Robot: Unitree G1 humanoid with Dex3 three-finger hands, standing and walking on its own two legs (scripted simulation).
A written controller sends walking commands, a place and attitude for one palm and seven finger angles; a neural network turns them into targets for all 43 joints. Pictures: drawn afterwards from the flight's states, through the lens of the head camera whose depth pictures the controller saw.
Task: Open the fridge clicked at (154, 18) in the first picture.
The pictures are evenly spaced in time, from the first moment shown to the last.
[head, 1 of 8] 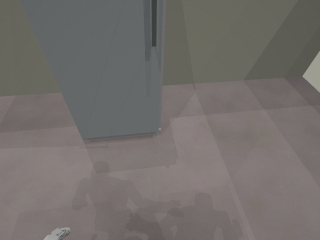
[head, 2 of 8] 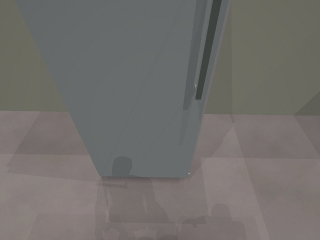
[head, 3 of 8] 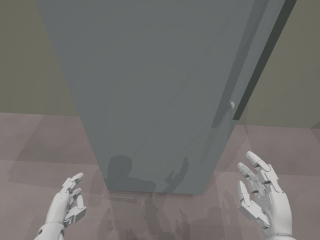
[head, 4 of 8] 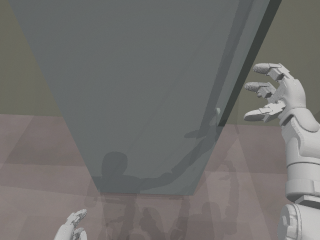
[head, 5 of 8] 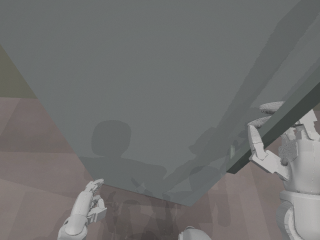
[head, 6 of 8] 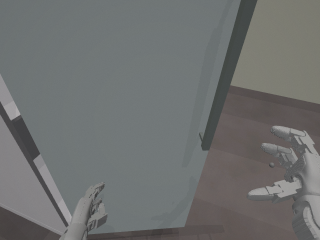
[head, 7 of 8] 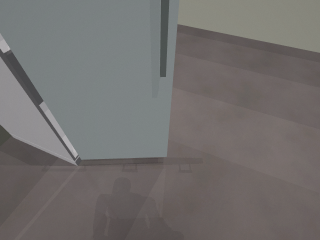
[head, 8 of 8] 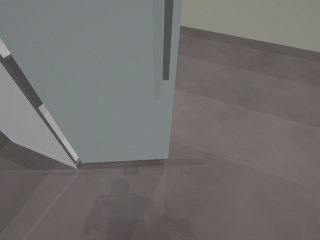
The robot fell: no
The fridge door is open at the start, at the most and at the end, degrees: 0 68 65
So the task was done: yes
